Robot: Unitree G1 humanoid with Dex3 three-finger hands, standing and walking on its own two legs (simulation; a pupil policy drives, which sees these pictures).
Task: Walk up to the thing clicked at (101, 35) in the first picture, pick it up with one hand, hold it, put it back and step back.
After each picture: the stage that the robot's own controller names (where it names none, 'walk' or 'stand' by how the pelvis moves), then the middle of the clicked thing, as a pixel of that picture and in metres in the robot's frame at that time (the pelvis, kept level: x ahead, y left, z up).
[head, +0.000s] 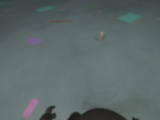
stand; (100, 37) +1.86 -0.19 -0.65
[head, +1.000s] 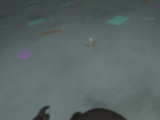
walk; (90, 43) +1.71 +0.18 -0.62
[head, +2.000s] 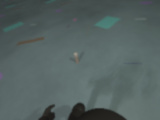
walk; (76, 58) +1.09 +0.39 -0.64
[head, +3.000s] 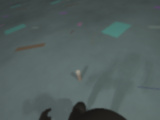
walk; (79, 75) +0.70 +0.28 -0.65
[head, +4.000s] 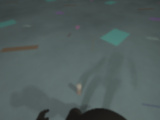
walk; (79, 89) +0.48 +0.16 -0.64
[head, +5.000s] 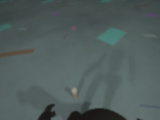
stand; (74, 93) +0.42 +0.22 -0.64
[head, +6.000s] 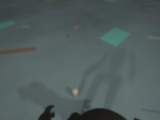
stand; (75, 94) +0.40 +0.20 -0.65
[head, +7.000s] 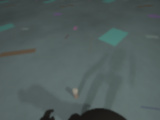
stand; (75, 93) +0.42 +0.21 -0.66
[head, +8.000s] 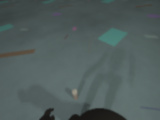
stand; (75, 94) +0.40 +0.22 -0.66
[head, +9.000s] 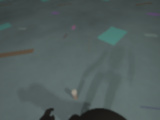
go down; (75, 95) +0.39 +0.22 -0.66
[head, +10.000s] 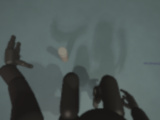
go down; (64, 55) +0.47 +0.23 -0.30
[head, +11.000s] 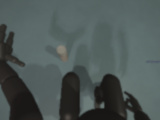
approach; (63, 54) +0.47 +0.24 -0.26
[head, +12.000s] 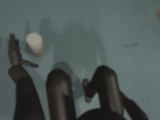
close in; (37, 47) +0.46 +0.29 -0.17
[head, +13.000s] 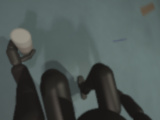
close; (25, 46) +0.46 +0.30 -0.16
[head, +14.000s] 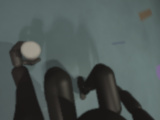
lift; (31, 53) +0.40 +0.28 -0.16
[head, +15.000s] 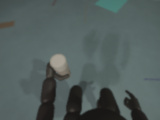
lift; (63, 69) +0.33 +0.19 +0.04
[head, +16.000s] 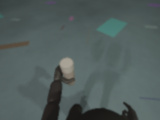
hold; (69, 73) +0.31 +0.17 +0.05
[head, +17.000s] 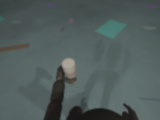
hold; (70, 73) +0.32 +0.16 +0.04
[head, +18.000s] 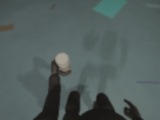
crouch; (65, 66) +0.37 +0.18 -0.02
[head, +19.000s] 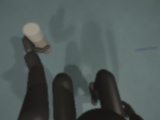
lower; (41, 42) +0.50 +0.27 -0.05
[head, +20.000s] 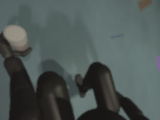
lower; (20, 44) +0.46 +0.29 -0.17
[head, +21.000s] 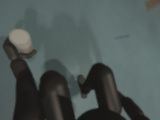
lower; (25, 46) +0.45 +0.29 -0.17
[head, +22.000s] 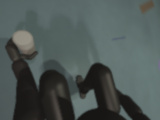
lower; (27, 48) +0.44 +0.28 -0.17
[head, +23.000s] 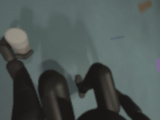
lower; (22, 47) +0.44 +0.30 -0.17
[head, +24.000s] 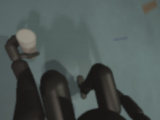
open; (29, 47) +0.45 +0.28 -0.17
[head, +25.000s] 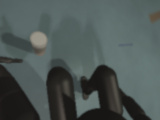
stand; (39, 46) +0.44 +0.28 -0.17
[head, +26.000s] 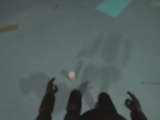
stand; (72, 77) +0.42 +0.20 -0.49
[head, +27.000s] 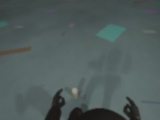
stand; (75, 93) +0.40 +0.19 -0.60
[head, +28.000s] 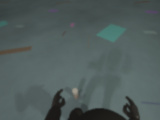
stand; (75, 94) +0.39 +0.19 -0.60
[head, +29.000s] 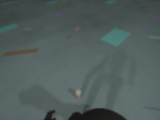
stand; (78, 95) +0.41 +0.18 -0.65
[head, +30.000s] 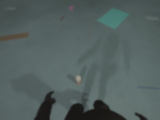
walk; (78, 80) +0.45 +0.13 -0.64
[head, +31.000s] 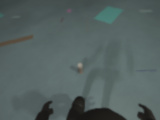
walk; (80, 68) +0.67 +0.19 -0.62
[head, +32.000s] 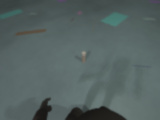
stand; (83, 57) +1.00 +0.18 -0.63
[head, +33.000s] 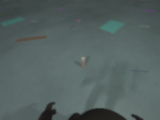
stand; (83, 62) +1.00 +0.18 -0.65
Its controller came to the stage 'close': yes
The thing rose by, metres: 0.69
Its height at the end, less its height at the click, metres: +0.00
